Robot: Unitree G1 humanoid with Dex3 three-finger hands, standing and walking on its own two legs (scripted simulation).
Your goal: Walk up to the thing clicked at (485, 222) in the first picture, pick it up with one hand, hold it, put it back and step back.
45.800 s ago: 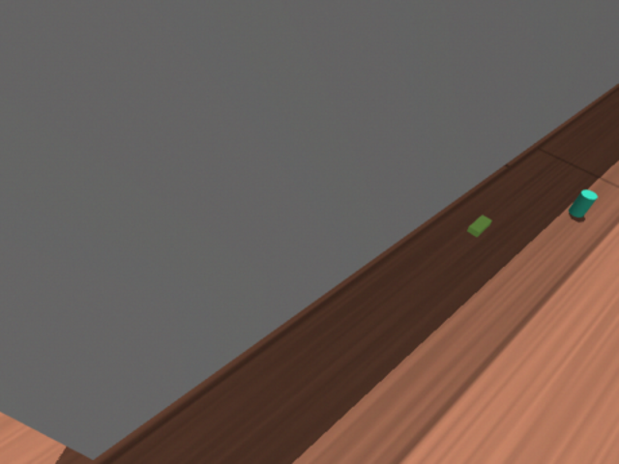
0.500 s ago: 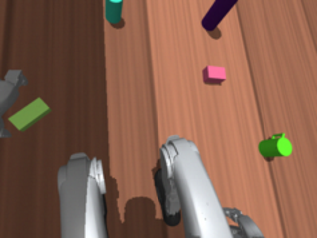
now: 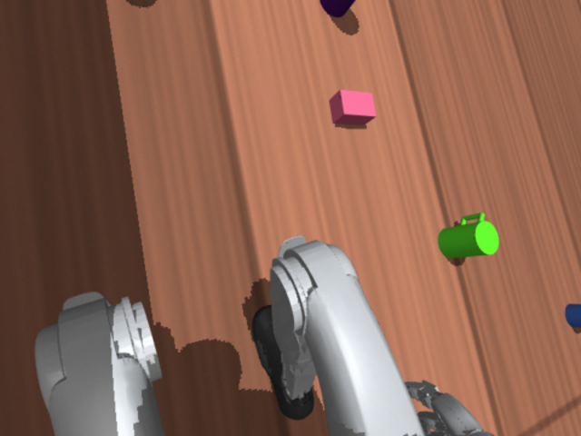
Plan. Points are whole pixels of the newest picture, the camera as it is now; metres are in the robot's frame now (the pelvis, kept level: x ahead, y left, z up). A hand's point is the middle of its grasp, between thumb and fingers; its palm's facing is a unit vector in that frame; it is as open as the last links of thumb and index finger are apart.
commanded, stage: rest palm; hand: left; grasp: from above
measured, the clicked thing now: out of the picture +0.44 +0.35 -0.29
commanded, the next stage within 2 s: approach in 0.12 s
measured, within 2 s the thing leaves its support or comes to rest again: neither
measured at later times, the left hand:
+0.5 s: hand out of the picture +0.43 +0.35 -0.18, palm faces -0.35 -0.06 -0.93, open 11.9 cm
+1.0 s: hand out of the picture +0.40 +0.35 -0.03, palm faces -0.55 -0.09 -0.83, open 7.4 cm
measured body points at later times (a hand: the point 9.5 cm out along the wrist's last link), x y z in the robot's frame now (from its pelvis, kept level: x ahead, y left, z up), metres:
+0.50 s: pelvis -0.01 +0.00 +0.00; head +0.22 +0.13 +0.37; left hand +0.44 +0.35 -0.13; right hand +0.08 -0.27 -0.07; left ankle +0.06 +0.12 -0.27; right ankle +0.10 -0.13 -0.27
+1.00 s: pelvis -0.01 +0.00 +0.09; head +0.20 +0.09 +0.47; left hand +0.43 +0.36 +0.01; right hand +0.09 -0.28 -0.01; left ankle +0.06 +0.12 -0.27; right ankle +0.10 -0.13 -0.27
